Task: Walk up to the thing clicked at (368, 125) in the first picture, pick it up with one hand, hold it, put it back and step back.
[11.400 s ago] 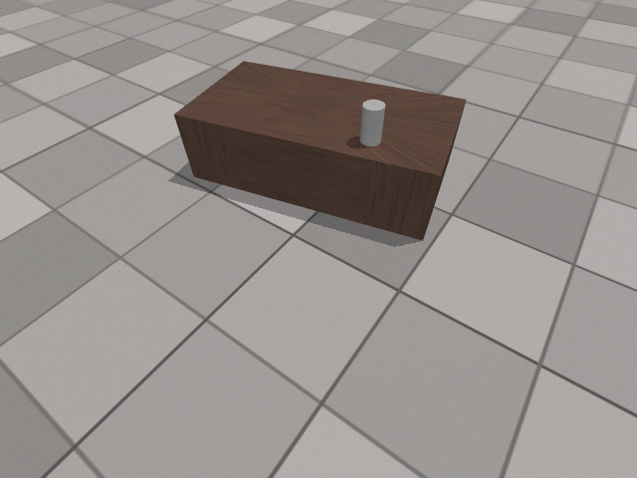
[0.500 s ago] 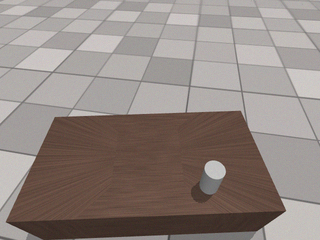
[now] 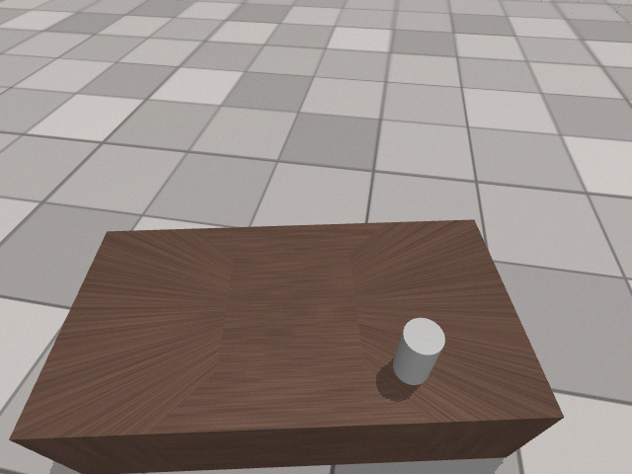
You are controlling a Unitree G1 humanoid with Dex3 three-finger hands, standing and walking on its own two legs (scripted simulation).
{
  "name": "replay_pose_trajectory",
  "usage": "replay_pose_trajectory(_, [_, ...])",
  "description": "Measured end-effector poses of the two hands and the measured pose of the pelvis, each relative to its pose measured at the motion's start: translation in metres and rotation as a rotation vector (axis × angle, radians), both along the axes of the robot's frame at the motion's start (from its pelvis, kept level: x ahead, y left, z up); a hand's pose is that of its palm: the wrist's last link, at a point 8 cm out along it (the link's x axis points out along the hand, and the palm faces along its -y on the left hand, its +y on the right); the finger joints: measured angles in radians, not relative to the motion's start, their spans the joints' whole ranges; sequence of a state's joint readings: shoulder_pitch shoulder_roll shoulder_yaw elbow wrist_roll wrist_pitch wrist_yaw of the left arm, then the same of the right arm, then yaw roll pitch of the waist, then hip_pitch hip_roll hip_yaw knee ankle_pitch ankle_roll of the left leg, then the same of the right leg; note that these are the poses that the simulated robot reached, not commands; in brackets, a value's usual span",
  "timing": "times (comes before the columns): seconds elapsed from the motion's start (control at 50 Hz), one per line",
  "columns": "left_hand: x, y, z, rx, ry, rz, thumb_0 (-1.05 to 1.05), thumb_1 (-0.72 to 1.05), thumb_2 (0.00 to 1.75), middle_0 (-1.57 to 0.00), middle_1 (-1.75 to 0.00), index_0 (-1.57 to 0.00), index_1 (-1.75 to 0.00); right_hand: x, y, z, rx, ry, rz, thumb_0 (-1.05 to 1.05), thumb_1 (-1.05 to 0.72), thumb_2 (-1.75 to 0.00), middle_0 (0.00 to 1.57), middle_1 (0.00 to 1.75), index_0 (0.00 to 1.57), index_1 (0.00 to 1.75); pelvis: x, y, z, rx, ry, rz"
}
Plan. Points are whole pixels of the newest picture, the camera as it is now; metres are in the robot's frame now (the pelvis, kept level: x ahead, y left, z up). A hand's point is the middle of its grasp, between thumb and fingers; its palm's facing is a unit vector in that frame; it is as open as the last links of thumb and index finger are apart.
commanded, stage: stand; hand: right
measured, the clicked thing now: (417, 352) +0.45 -0.22 -0.34
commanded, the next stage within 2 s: go down in 0.70 s
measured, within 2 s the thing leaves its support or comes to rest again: neither
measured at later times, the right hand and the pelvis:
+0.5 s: hand out of the picture +0.08 -0.25 -0.16, palm faces -0.03 +0.94 -0.35, open 7.4 cm; pelvis +0.00 +0.00 +0.00, yaw +0 degrees
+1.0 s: hand out of the picture +0.14 -0.25 -0.16, palm faces +0.06 +0.95 -0.32, open 10.0 cm; pelvis -0.02 +0.01 -0.01, yaw -2 degrees
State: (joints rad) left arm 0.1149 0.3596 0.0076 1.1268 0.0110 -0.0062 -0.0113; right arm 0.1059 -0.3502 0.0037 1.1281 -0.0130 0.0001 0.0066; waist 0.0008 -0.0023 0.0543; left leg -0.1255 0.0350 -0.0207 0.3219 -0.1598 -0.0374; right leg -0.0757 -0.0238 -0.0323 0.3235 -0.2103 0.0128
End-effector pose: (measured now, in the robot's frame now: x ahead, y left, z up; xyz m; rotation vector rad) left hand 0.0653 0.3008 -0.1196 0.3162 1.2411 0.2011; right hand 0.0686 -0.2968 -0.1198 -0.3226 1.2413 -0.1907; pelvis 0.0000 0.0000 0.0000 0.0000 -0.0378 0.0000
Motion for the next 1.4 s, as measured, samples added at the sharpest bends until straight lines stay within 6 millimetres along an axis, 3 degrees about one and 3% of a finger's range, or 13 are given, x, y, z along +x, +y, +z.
replay_pose_trajectory(0.82, [-0.005,0.003,-0.001,0.001,0.009,-0.004,0.01,0.91,0.90,-0.20,-0.30,-0.20,-0.30,-0.005,0.003,0.000,-0.001,0.006,-0.006,0.00,-0.90,-0.89,0.20,0.30,0.20,0.30,-0.001,0.003,0.000,0.000,-0.001,-0.002])
replay_pose_trajectory(0.86, [-0.001,0.000,0.000,0.001,-0.036,0.001,0.01,0.91,0.90,-0.20,-0.30,-0.21,-0.30,0.003,0.004,0.000,0.004,-0.046,-0.033,0.00,-0.88,-0.87,0.18,0.28,0.18,0.28,-0.004,0.003,-0.002,0.001,0.019,-0.013])
replay_pose_trajectory(1.0, [0.011,-0.022,-0.004,-0.029,-0.153,-0.009,0.01,0.91,0.91,-0.21,-0.31,-0.21,-0.31,0.055,0.004,-0.004,0.023,-0.154,-0.040,0.00,-0.61,-0.59,0.10,0.14,0.10,0.13,-0.015,0.006,-0.013,0.007,0.097,-0.031])
replay_pose_trajectory(1.06, [0.013,-0.030,-0.003,-0.045,-0.186,-0.003,0.01,0.91,0.91,-0.21,-0.31,-0.21,-0.31,0.066,-0.003,0.001,0.010,-0.169,-0.022,0.00,-0.44,-0.43,0.10,0.09,0.09,0.09,-0.014,0.006,-0.015,0.011,0.107,-0.027])
replay_pose_trajectory(1.2, [0.031,-0.045,-0.001,-0.071,-0.275,-0.020,0.01,0.91,0.90,-0.21,-0.31,-0.21,-0.31,0.061,-0.012,0.004,0.007,-0.110,-0.025,0.00,-0.02,-0.18,0.08,0.05,0.07,0.05,-0.010,0.001,-0.018,0.021,0.122,-0.030])
replay_pose_trajectory(1.4, [0.067,-0.054,-0.003,-0.042,-0.365,-0.089,0.01,0.90,0.90,-0.20,-0.30,-0.21,-0.30,0.051,-0.015,-0.005,0.005,-0.110,-0.039,0.00,0.41,-0.06,0.05,0.05,0.06,0.05,-0.004,-0.005,-0.031,0.031,0.165,-0.045])
